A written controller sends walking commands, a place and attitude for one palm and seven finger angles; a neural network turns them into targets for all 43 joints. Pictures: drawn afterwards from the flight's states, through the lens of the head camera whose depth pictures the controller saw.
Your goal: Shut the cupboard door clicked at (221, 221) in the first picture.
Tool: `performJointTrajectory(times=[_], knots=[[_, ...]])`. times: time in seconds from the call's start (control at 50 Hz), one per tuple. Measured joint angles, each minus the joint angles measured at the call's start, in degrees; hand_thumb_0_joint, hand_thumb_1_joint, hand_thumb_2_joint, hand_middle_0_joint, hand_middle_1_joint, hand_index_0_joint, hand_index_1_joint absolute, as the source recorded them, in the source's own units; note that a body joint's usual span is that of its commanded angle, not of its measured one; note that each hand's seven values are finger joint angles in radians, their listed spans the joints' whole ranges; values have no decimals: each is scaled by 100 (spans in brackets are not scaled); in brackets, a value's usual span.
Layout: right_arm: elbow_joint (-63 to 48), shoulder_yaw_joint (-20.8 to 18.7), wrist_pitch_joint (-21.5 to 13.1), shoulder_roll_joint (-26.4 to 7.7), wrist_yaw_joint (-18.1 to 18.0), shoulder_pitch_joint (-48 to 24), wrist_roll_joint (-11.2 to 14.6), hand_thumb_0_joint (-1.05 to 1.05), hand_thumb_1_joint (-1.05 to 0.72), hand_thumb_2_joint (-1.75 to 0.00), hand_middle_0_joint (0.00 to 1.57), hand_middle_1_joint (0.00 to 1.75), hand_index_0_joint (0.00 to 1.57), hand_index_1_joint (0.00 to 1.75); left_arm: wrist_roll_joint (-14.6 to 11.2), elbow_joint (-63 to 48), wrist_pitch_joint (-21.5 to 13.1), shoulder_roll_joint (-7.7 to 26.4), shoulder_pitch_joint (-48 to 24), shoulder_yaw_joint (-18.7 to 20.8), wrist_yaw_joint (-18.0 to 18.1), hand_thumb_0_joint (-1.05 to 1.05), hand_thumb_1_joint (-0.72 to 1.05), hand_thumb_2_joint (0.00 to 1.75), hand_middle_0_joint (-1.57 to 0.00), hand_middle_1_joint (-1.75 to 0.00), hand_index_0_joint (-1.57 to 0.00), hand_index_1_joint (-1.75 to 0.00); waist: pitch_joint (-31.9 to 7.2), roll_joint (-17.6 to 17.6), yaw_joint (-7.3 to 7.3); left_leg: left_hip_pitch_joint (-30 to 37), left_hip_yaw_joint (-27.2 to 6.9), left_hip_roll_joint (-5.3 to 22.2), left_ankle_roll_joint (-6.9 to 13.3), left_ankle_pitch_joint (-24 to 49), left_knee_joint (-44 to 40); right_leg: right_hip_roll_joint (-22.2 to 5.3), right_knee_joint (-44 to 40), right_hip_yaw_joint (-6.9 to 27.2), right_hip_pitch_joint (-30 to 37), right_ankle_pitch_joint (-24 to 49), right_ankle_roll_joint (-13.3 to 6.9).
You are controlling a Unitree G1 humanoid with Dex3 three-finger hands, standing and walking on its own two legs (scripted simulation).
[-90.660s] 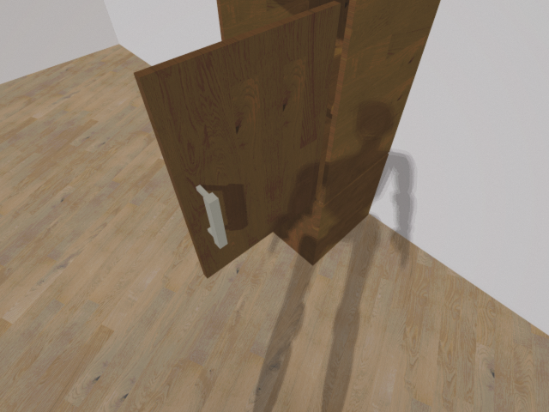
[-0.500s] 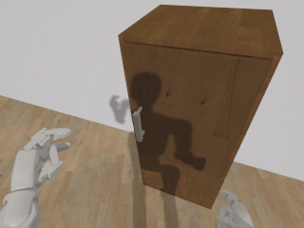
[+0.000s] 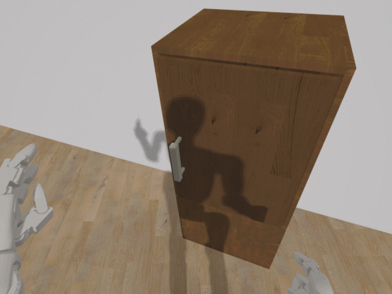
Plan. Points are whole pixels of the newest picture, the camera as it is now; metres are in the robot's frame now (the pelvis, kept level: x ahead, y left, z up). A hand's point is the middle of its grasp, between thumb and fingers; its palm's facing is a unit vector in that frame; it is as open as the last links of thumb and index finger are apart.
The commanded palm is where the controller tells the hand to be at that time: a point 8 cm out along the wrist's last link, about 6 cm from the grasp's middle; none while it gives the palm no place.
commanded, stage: step back with the hand held close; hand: left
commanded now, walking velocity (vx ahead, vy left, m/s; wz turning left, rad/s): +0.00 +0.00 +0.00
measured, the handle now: (178, 159) +0.55 +0.14 -0.09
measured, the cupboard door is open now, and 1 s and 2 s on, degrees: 0 0 0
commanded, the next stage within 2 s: stop stepping back and stand still in 1.64 s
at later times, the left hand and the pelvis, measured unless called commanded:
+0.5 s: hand (44, 209) +0.19 +0.27 +0.16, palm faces +0.39 -0.78 -0.49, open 7.4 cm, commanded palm +0.13 +0.31 +0.17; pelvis -0.01 +0.01 -0.01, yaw -1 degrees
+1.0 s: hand (19, 239) +0.14 +0.27 +0.16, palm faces +0.44 -0.78 -0.44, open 7.4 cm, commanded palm +0.08 +0.31 +0.17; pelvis -0.07 +0.01 -0.02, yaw -1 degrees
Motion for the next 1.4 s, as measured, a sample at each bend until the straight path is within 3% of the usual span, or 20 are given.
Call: performJointTrajectory(times=[0.16, 0.32, 0.6, 0.92, 1.1, 1.18, 1.24, 1.32, 1.4], knots=[[-57, -17, 13, -7, 37, -5, 18, 2, -90, -90, 20, 30, 20, 30, -6, 38, -105, 35, -5, 121, -32, 2, 89, 90, -21, -30, -21, -30, 13, 55, -32, -42, 5, 39, -25, 12, -3, 39, -35, 4, -30, 29, -25], [-108, -185, 312, -152, 53, -59, -20, 1, -90, -90, 20, 30, 20, 30, 40, 10, -552, 43, 295, 278, 57, 2, 89, 90, -21, -30, -21, -30, -146, 112, -231, -685, -46, 56, 5, -97, 356, 56, 103, -66, -559, 27, -12], [-459, -236, 702, -95, -94, -121, 20, 2, -90, -90, 20, 29, 20, 30, 40, -424, -506, 473, 514, 467, 149, 2, 89, 90, -21, -30, -21, -30, -88, -171, -338, -1033, 196, -69, 112, 75, 427, -86, 555, 145, -1124, 57, 121], [-412, -125, 395, 2, -86, 165, -89, 1, -90, -90, 20, 30, 20, 30, 314, -571, -807, 302, 351, 589, 272, 2, 89, 90, -21, -30, -21, -30, -20, -398, -286, -1576, 171, 3, 149, 129, 945, -31, 867, 70, -1561, 217, 125], [-256, -204, 394, 6, 62, 183, -126, 1, -90, -90, 20, 30, 20, 30, 267, -827, -1006, 423, 379, 565, 342, 2, 89, 90, -21, -30, -21, -30, -60, -438, -455, -1930, 89, 68, 12, -71, 1276, -2, 890, -63, -1749, 287, 78], [-206, -214, 409, 4, 35, 152, -118, 2, -90, -90, 20, 30, 20, 30, 264, -958, -1088, 562, 545, 632, 382, 2, 89, 90, -21, -30, -21, -30, -21, -497, -503, -1966, 115, 75, 149, 214, 1181, -13, 837, -75, -1782, 322, 147], [-203, -227, 330, 58, -35, 184, -180, 2, -90, -90, 20, 30, 20, 30, 315, -917, -1100, 630, 574, 753, 336, 2, 89, 90, -21, -30, -21, -30, -30, -459, -510, -1955, 64, 98, 220, 267, 1063, 147, 1362, 157, -1755, 112, 218], [-92, -224, 175, 190, -20, 231, -267, 2, -90, -90, 20, 30, 20, 30, 295, -892, -1136, 606, 483, 877, 273, 2, 89, 90, -21, -30, -21, -30, -270, -421, -407, -2066, -48, 168, 193, 477, 753, 304, 1831, 333, -1227, -520, 234], [36, -129, -51, 332, 66, -32, -321, 1, -90, -90, 20, 30, 20, 30, 192, -955, -1201, 475, 416, 860, 257, 2, 89, 90, -21, -30, -21, -30, -375, -550, -244, -2253, 69, 261, 132, 834, 278, 215, 1150, 366, -570, -840, 241]])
